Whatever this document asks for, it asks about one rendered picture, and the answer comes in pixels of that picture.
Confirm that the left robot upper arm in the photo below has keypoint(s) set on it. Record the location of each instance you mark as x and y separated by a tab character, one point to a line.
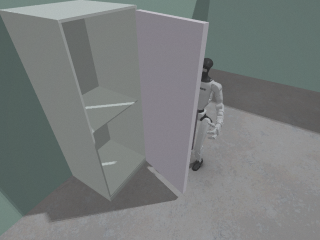
217	89

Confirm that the left robot forearm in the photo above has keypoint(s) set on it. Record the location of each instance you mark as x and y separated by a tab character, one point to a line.
220	116

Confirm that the robot left shin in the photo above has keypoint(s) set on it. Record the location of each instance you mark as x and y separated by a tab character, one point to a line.
199	154

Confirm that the robot left foot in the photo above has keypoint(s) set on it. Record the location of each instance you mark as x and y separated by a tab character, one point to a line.
197	165

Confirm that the fridge door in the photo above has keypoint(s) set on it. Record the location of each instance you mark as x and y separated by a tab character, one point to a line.
171	51

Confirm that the robot left hand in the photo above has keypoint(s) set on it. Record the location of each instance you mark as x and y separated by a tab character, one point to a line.
215	132

